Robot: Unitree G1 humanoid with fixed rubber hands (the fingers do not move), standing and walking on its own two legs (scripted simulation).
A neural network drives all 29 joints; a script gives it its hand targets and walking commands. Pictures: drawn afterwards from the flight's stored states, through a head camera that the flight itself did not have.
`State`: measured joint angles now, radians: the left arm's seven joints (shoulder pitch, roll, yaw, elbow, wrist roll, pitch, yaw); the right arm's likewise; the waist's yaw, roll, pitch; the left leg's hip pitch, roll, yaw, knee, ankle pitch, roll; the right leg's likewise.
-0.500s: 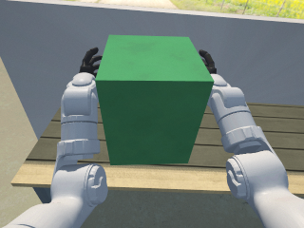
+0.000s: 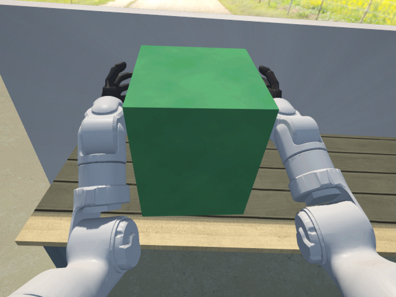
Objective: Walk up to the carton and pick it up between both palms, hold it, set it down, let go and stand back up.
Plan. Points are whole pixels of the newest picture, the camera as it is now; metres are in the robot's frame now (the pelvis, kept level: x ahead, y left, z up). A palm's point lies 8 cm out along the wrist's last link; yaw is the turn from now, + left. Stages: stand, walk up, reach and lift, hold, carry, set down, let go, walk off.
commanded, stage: hold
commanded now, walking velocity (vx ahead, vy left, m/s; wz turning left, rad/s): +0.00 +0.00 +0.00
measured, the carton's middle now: (194, 132) +0.35 +0.01 +0.21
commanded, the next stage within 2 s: none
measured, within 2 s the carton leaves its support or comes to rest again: neither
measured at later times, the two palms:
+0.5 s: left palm (113, 105) +0.37 +0.16 +0.26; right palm (267, 105) +0.38 -0.14 +0.26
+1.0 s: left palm (113, 107) +0.36 +0.16 +0.26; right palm (267, 107) +0.37 -0.14 +0.26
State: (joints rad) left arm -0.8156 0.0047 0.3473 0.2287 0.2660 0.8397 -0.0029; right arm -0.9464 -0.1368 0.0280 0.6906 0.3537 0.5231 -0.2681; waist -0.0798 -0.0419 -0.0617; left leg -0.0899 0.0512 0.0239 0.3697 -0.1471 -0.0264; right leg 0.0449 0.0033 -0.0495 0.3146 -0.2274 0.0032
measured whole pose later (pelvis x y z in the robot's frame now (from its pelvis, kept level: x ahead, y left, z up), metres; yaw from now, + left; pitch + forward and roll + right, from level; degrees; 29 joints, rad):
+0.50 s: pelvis +0.00 +0.00 +0.00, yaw +0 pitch -7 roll -1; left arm -0.85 0.01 0.35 0.30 0.27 0.82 0.00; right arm -0.98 -0.14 0.01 0.76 0.34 0.52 -0.25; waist -0.07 -0.05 -0.07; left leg -0.11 0.05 0.03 0.36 -0.13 -0.03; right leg 0.02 0.00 -0.05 0.32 -0.22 0.00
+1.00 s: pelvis +0.00 +0.00 +0.00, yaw +0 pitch -8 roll -1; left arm -0.78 -0.01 0.35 0.18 0.27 0.85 0.00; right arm -0.93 -0.14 0.04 0.68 0.37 0.53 -0.27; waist -0.08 -0.05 -0.05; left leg -0.07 0.05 0.02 0.37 -0.16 -0.03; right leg 0.07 0.00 -0.05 0.31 -0.23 0.00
